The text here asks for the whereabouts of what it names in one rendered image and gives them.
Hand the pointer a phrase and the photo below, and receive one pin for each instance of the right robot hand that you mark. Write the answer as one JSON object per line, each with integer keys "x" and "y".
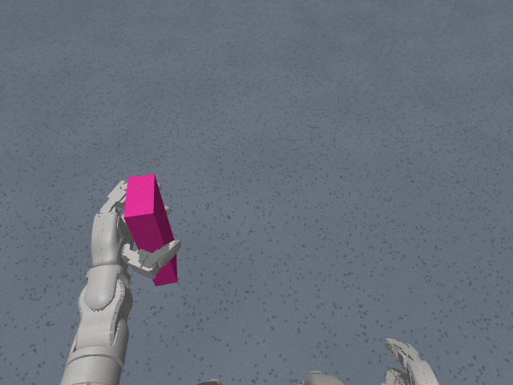
{"x": 418, "y": 372}

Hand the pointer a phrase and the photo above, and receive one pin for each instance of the left robot arm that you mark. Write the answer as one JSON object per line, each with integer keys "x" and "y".
{"x": 98, "y": 352}

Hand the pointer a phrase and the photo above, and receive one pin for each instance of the left robot hand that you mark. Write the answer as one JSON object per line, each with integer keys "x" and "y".
{"x": 112, "y": 242}

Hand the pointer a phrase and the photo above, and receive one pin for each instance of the carton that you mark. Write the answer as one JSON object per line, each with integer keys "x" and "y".
{"x": 148, "y": 223}

